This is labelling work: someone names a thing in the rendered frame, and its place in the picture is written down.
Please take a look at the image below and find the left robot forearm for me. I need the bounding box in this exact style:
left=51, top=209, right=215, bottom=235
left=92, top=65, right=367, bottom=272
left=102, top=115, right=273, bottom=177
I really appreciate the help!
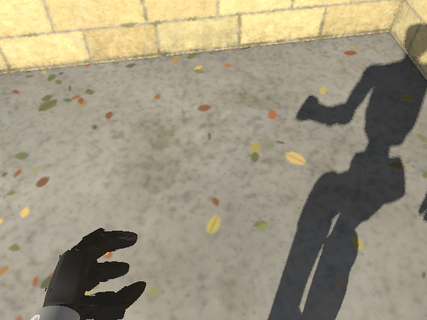
left=31, top=305, right=80, bottom=320

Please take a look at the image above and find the left robot hand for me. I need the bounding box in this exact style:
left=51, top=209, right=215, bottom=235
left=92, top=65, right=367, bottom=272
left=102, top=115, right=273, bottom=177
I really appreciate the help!
left=43, top=228, right=146, bottom=320

